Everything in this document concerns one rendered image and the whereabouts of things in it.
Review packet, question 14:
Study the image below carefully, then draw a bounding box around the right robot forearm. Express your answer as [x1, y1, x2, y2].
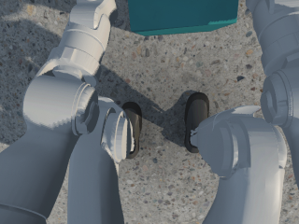
[245, 0, 299, 76]

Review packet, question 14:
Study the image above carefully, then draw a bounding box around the left robot upper arm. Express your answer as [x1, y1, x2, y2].
[0, 75, 100, 224]

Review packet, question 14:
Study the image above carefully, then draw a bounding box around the left robot forearm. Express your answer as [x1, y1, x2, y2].
[21, 0, 119, 120]

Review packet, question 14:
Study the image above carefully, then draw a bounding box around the robot right foot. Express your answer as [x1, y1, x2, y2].
[184, 92, 209, 154]

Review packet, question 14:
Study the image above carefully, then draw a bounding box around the carton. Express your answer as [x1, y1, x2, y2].
[128, 0, 239, 36]

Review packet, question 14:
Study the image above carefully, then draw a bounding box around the robot right thigh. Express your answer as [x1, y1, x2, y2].
[202, 116, 285, 224]

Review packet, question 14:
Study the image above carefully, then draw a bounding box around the right robot upper arm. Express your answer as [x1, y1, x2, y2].
[260, 66, 299, 190]

